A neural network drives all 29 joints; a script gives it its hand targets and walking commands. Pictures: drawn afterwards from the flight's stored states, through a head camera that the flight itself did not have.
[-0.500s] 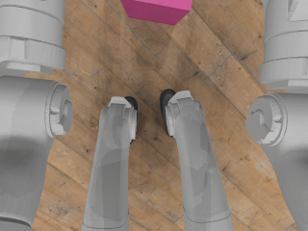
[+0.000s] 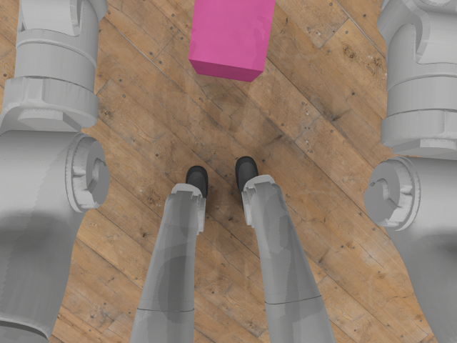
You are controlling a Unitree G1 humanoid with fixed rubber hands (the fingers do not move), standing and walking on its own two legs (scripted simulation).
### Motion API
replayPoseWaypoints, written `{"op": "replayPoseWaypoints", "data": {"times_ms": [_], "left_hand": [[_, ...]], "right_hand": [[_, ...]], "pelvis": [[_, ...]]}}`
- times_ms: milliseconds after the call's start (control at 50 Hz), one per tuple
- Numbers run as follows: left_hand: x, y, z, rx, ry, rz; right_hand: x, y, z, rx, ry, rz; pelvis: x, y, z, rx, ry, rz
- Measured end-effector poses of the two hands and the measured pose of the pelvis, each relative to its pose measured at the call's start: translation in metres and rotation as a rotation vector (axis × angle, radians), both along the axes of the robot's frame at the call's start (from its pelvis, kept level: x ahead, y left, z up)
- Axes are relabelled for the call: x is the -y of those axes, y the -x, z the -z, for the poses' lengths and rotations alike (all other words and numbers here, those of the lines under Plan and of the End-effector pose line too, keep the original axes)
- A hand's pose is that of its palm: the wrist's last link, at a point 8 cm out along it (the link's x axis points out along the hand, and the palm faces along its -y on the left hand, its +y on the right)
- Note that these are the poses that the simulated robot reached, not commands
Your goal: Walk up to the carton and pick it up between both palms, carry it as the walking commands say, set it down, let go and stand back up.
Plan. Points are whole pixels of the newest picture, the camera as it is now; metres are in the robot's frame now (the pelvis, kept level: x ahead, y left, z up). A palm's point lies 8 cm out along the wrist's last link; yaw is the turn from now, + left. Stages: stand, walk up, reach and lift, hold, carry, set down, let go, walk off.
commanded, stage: let go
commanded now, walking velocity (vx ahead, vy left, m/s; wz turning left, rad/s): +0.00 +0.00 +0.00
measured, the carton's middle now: (231, 29) +0.60 -0.05 -0.53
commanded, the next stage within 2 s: stand in 1.40 s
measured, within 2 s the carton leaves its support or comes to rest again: neither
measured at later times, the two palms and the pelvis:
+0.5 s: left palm out of the picture +0.43 +0.19 -0.01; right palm out of the picture +0.39 -0.26 +0.00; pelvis +0.06 +0.00 +0.07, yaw +0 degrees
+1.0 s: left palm out of the picture +0.27 +0.24 +0.05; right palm out of the picture +0.25 -0.23 +0.05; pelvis +0.09 +0.01 +0.11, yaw -1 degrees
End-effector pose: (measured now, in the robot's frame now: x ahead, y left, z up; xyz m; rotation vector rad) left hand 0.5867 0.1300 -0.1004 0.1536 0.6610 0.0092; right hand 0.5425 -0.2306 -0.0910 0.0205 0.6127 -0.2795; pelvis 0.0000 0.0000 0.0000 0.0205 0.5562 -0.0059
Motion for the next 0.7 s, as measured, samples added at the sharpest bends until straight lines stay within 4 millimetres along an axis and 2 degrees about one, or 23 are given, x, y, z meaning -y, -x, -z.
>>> {"op": "replayPoseWaypoints", "data": {"times_ms": [120,200,320,440,520,580,700], "left_hand": [[-0.019,0.022,-0.003,-0.007,-0.038,-0.001],[-0.019,0.046,-0.013,0.002,-0.034,0.004],[-0.024,0.094,-0.033,-0.036,-0.035,-0.008],[-0.051,0.142,-0.075,-0.035,-0.072,-0.05],[-0.062,0.169,-0.089,-0.061,-0.066,-0.05],[-0.069,0.194,-0.099,-0.07,-0.062,-0.037],[-0.087,0.247,-0.118,-0.08,-0.068,-0.041]], "right_hand": [[0.011,0.028,0.005,-0.084,0.017,-0.039],[0.012,0.053,0.003,-0.134,0.031,-0.095],[0.018,0.097,-0.019,-0.192,0.06,-0.155],[0.031,0.139,-0.07,-0.17,0.09,-0.162],[0.028,0.156,-0.1,-0.129,0.098,-0.19],[0.02,0.178,-0.11,-0.131,0.09,-0.211],[0.014,0.247,-0.112,-0.212,0.061,-0.186]], "pelvis": [[-0.001,-0.017,-0.018,-0.013,0.005,-0.004],[-0.002,-0.027,-0.032,0.019,0.007,-0.007],[-0.001,-0.04,-0.049,0.069,0.007,-0.006],[0.0,-0.058,-0.063,0.065,0.004,-0.003],[-0.001,-0.062,-0.073,0.116,0.007,-0.001],[-0.003,-0.064,-0.08,0.173,0.009,-0.001],[-0.006,-0.074,-0.094,0.287,0.013,0.002]]}}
